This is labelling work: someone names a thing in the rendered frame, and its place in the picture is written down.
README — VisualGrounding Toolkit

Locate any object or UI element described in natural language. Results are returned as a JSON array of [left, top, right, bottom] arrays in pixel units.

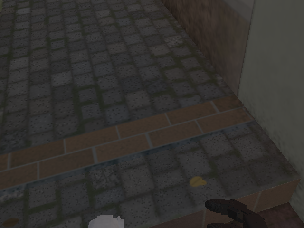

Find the robot right hand
[[205, 199, 269, 228]]

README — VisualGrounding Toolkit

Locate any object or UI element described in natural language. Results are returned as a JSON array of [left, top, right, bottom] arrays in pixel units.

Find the left robot thigh
[[88, 215, 124, 228]]

